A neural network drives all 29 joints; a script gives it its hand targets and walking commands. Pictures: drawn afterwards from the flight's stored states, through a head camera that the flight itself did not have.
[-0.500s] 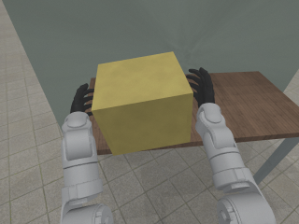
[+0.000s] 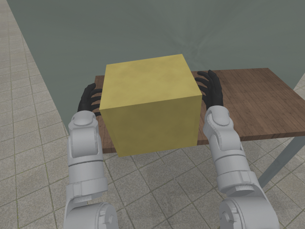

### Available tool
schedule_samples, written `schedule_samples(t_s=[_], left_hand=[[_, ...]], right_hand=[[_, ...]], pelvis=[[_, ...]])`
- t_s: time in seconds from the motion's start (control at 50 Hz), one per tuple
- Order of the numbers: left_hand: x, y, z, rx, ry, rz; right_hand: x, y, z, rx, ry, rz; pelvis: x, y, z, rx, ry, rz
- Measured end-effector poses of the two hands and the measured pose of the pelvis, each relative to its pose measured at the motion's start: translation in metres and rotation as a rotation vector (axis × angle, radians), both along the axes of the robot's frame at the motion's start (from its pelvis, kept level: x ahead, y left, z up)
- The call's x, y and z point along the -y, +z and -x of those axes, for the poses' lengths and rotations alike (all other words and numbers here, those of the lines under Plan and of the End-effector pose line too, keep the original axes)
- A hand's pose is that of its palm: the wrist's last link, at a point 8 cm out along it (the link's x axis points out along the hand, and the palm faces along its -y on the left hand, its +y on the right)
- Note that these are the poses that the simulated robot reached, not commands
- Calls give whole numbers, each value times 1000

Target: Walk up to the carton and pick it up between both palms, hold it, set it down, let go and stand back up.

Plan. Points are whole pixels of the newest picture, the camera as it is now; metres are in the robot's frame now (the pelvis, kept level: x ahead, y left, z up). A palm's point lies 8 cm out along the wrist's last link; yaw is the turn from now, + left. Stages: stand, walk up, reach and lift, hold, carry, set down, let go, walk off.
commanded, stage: hold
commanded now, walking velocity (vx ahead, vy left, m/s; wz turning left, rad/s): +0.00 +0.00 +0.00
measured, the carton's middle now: (150, 104) +0.44 -0.01 +0.11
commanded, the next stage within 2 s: none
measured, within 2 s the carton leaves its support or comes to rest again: neither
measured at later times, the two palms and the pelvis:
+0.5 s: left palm (80, 114) +0.35 +0.17 +0.16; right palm (206, 102) +0.36 -0.14 +0.18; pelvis +0.00 +0.00 +0.00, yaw +1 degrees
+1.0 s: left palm (81, 112) +0.36 +0.17 +0.17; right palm (209, 99) +0.36 -0.15 +0.19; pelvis +0.01 +0.00 +0.00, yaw +1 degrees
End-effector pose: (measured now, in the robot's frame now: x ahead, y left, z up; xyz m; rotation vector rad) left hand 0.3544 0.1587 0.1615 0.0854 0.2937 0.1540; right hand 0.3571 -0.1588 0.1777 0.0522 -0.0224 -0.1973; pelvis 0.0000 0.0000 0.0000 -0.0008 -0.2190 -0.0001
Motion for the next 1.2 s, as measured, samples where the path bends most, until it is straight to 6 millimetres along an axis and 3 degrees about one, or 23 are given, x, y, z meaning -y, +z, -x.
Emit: schedule_samples(t_s=[0.3, 0.56, 0.76, 0.9, 1.2], left_hand=[[-13, 6, 1, 35, 21, 3], [-11, -3, -1, 1, 16, -8], [0, 1, -5, 14, -1, -4], [-5, 7, -4, 34, 6, -9], [-10, -2, 0, 10, 12, -16]], right_hand=[[-15, 15, -2, 39, 18, 15], [-11, -3, -5, 0, 17, -2], [-2, 9, -5, 18, -4, 18], [-6, 13, -5, 37, 11, 7], [-11, -1, -2, 9, 7, -7]], pelvis=[[0, 0, -9, 22, 3, 3], [-4, 0, -5, 2, 10, 4], [-1, 0, -7, 4, -3, 2], [2, 0, -8, 17, 1, 3], [-1, 0, -5, 9, 13, 4]])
